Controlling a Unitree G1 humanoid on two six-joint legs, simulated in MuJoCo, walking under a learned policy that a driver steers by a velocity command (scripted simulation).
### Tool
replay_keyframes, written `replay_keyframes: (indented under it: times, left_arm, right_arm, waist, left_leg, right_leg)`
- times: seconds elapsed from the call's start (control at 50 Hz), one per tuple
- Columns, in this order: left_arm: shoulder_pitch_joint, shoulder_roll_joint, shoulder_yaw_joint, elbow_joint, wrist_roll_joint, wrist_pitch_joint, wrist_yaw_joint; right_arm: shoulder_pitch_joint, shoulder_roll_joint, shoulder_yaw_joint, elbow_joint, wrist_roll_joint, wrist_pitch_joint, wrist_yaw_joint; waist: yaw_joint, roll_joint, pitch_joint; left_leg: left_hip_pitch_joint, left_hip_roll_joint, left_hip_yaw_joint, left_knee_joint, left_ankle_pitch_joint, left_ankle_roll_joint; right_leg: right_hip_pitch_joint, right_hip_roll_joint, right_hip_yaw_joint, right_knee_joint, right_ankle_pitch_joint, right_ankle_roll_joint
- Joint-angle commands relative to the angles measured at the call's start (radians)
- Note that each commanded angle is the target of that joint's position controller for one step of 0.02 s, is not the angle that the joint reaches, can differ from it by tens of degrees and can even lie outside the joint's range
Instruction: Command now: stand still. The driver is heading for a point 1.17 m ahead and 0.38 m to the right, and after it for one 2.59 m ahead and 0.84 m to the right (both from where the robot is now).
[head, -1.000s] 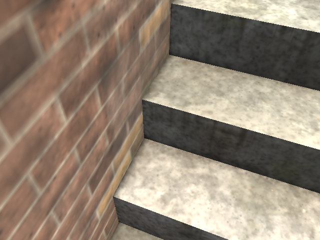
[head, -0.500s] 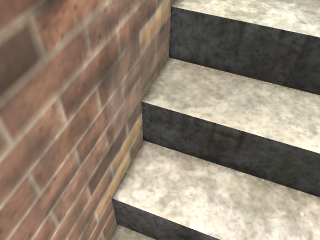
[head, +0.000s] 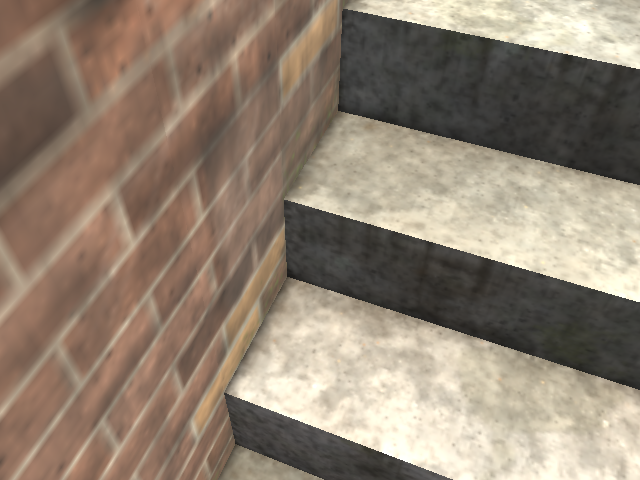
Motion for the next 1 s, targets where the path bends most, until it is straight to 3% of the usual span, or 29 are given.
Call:
replay_keyframes:
  times: [0.02,0.5,0.54,0.56,0.58,0.6,0.62,0.64,0.66,0.68,0.7,0.72,0.74,0.76,0.78,0.8,0.82,0.84,0.86,0.9,0.92,0.94,1.0]
  left_arm:
    - [0.076,0.089,0.018,-0.025,0.001,-0.006,-0.002]
    - [0.071,0.089,0.02,-0.035,0.002,-0.008,-0.004]
    - [0.096,0.097,0.02,-0.015,-0.003,0.004,0.006]
    - [0.022,0.108,0.016,-0.09,0.008,0.004,0.015]
    - [-0.057,0.059,0.01,-0.143,-0.002,-0.015,0.012]
    - [-0.105,0.059,0.009,-0.194,-0.017,-0.042,0.008]
    - [-0.051,0.06,0.009,-0.204,-0.018,-0.058,-0.004]
    - [0.033,0.057,-0.005,-0.192,0.001,-0.081,-0.027]
    - [0.12,0.022,-0.022,-0.159,0.007,-0.088,-0.042]
    - [0.091,-0.05,-0.053,-0.128,0.012,-0.09,-0.054]
    - [0.012,-0.035,-0.059,-0.124,0.014,-0.088,-0.063]
    - [0.041,0.064,-0.03,-0.118,0.013,-0.082,-0.071]
    - [0.057,0.124,-0.018,-0.138,0.007,-0.073,-0.077]
    - [0.01,0.177,-0.018,-0.166,0.043,-0.055,-0.087]
    - [-0.057,0.151,-0.023,-0.194,0.044,-0.055,-0.083]
    - [-0.032,0.09,-0.036,-0.15,0.049,-0.063,-0.086]
    - [0.018,0.126,-0.023,-0.137,0.052,-0.068,-0.088]
    - [0.055,0.133,-0.018,-0.104,0.046,-0.073,-0.094]
    - [0.058,0.136,-0.014,-0.094,0.041,-0.073,-0.097]
    - [0.02,0.119,-0.014,-0.096,0.044,-0.067,-0.101]
    - [0.01,0.101,-0.013,-0.086,0.049,-0.067,-0.103]
    - [-0.024,0.105,-0.012,-0.083,0.05,-0.058,-0.099]
    - [-0.055,0.097,-0.011,-0.061,0.036,-0.066,-0.092]
  right_arm:
    - [0.026,-0.12,-0.015,-0.035,-0.001,-0.009,-0.003]
    - [0.016,-0.12,-0.012,-0.045,0.001,-0.014,-0.001]
    - [0.04,-0.136,-0.024,-0.028,-0.006,-0.009,0.0]
    - [0.137,-0.248,-0.067,-0.051,0.012,0.004,-0.048]
    - [0.174,-0.282,-0.074,-0.051,0.021,0.011,-0.073]
    - [0.14,-0.29,-0.075,-0.074,0.001,0.007,-0.097]
    - [0.09,-0.254,-0.067,-0.087,-0.018,-0.006,-0.107]
    - [0.024,-0.192,-0.054,-0.115,-0.023,0.006,-0.123]
    - [-0.058,-0.137,-0.035,-0.147,-0.022,0.029,-0.128]
    - [-0.06,-0.092,-0.017,-0.15,-0.024,0.052,-0.116]
    - [-0.035,-0.098,-0.015,-0.153,-0.026,0.058,-0.1]
    - [0.038,-0.162,-0.036,-0.14,-0.006,0.054,-0.091]
    - [0.044,-0.163,-0.039,-0.154,-0.016,0.038,-0.075]
    - [0.03,-0.117,-0.02,-0.156,-0.022,0.024,-0.056]
    - [-0.014,-0.107,-0.008,-0.154,-0.021,0.012,-0.042]
    - [0.02,-0.095,-0.003,-0.125,-0.01,0.005,-0.029]
    - [0.06,-0.117,-0.004,-0.115,-0.004,0.0,-0.028]
    - [0.103,-0.11,0.005,-0.102,-0.014,0.008,-0.026]
    - [0.109,-0.115,0.007,-0.097,-0.013,0.013,-0.026]
    - [0.102,-0.112,0.013,-0.099,-0.013,0.022,-0.021]
    - [0.112,-0.104,0.019,-0.085,-0.012,0.027,-0.017]
    - [0.121,-0.088,0.03,-0.082,-0.019,0.023,-0.017]
    - [0.136,-0.102,0.038,-0.078,-0.032,0.035,-0.037]
  waist:
    - [0.004,-0.007,0.029]
    - [0.004,-0.005,0.015]
    - [0.001,0.016,0.025]
    - [-0.082,-0.008,-0.024]
    - [-0.102,0.097,-0.017]
    - [-0.102,0.19,-0.006]
    - [-0.041,0.194,-0.038]
    - [0.01,0.17,-0.096]
    - [0.056,0.134,-0.086]
    - [0.036,0.092,-0.04]
    - [-0.003,0.045,0.039]
    - [-0.016,0.021,0.015]
    - [-0.003,-0.012,-0.031]
    - [-0.013,-0.17,-0.066]
    - [-0.007,-0.136,-0.01]
    - [-0.026,-0.079,0.014]
    - [-0.009,-0.04,0.021]
    - [-0.014,-0.07,-0.012]
    - [-0.009,-0.079,-0.004]
    - [-0.018,-0.09,0.013]
    - [-0.008,-0.062,0.001]
    - [-0.021,-0.088,0.017]
    - [-0.034,-0.077,0.038]
  left_leg:
    - [0.059,0.073,-0.068,-0.045,0.124,0.058]
    - [0.07,0.077,-0.072,-0.039,0.163,0.06]
    - [0.075,0.079,-0.091,-0.051,0.168,0.045]
    - [0.158,0.206,-0.31,-0.196,-0.417,0.123]
    - [0.185,0.309,-0.525,-0.234,-0.716,0.226]
    - [0.084,0.376,-0.619,-0.268,-0.644,0.308]
    - [0.044,0.329,-0.493,-0.225,-0.445,0.283]
    - [-0.007,0.25,-0.313,-0.173,-0.261,0.218]
    - [-0.063,0.192,-0.185,-0.17,-0.19,0.173]
    - [-0.087,0.156,-0.132,-0.198,-0.166,0.152]
    - [-0.086,0.128,-0.121,-0.175,-0.144,0.141]
    - [-0.095,0.119,-0.096,-0.125,-0.1,0.126]
    - [-0.149,0.08,-0.027,-0.025,-0.112,0.096]
    - [-0.124,0.053,0.053,-0.04,-0.115,0.05]
    - [-0.116,0.055,0.083,-0.006,-0.038,0.027]
    - [-0.052,0.055,0.081,-0.03,0.059,0.028]
    - [-0.052,0.067,0.084,-0.036,0.117,0.035]
    - [-0.042,0.062,0.092,-0.008,0.151,0.032]
    - [-0.031,0.07,0.098,-0.003,0.129,0.035]
    - [-0.028,0.081,0.115,0.001,0.068,0.037]
    - [-0.033,0.073,0.125,0.017,0.007,0.033]
    - [0.002,0.086,0.117,0.002,-0.021,0.025]
    - [0.005,0.091,0.124,0.002,-0.018,0.016]
  right_leg:
    - [-0.112,-0.073,0.055,-0.063,0.109,-0.037]
    - [-0.114,-0.075,0.059,-0.059,0.121,-0.032]
    - [-0.098,-0.079,0.067,-0.053,0.148,-0.018]
    - [-0.235,0.024,-0.04,0.19,-0.207,-0.03]
    - [-0.444,0.014,0.042,0.446,-0.163,-0.058]
    - [-0.505,0.012,0.142,0.734,-0.153,-0.058]
    - [-0.492,-0.023,0.223,0.815,-0.14,-0.056]
    - [-0.405,-0.068,0.234,0.693,-0.139,-0.076]
    - [-0.292,-0.097,0.202,0.38,-0.185,-0.095]
    - [-0.186,-0.059,0.116,0.106,-0.091,-0.074]
    - [-0.197,0.017,0.05,0.027,-0.015,-0.043]
    - [-0.153,0.037,0.018,0.052,0.041,-0.036]
    - [-0.085,-0.036,0.099,0.082,0.17,-0.041]
    - [-0.142,-0.089,0.19,0.083,0.115,-0.102]
    - [-0.179,-0.082,0.216,0.058,0.212,-0.134]
    - [-0.202,-0.063,0.199,0.025,0.314,-0.12]
    - [-0.13,-0.049,0.177,0.035,0.469,-0.103]
    - [-0.075,-0.04,0.15,0.043,0.521,-0.097]
    - [-0.08,-0.036,0.147,0.04,0.541,-0.097]
    - [-0.093,-0.032,0.14,0.036,0.55,-0.101]
    - [-0.086,-0.049,0.159,0.022,0.557,-0.107]
    - [-0.135,-0.049,0.159,0.013,0.528,-0.103]
    - [-0.176,-0.025,0.114,0.003,0.473,-0.1]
